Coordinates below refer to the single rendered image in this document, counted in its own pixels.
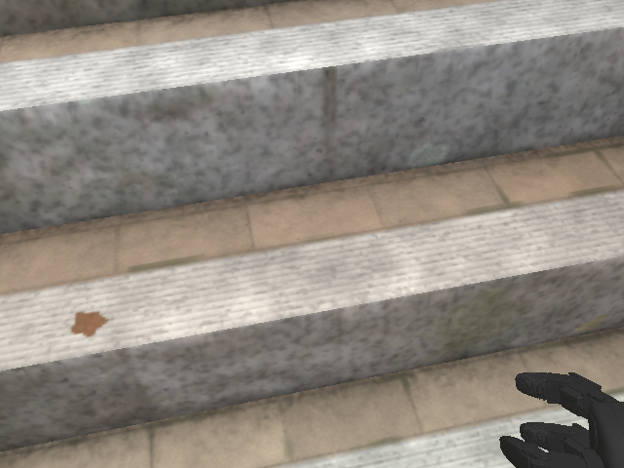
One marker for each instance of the right robot hand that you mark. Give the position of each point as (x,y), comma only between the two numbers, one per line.
(602,446)

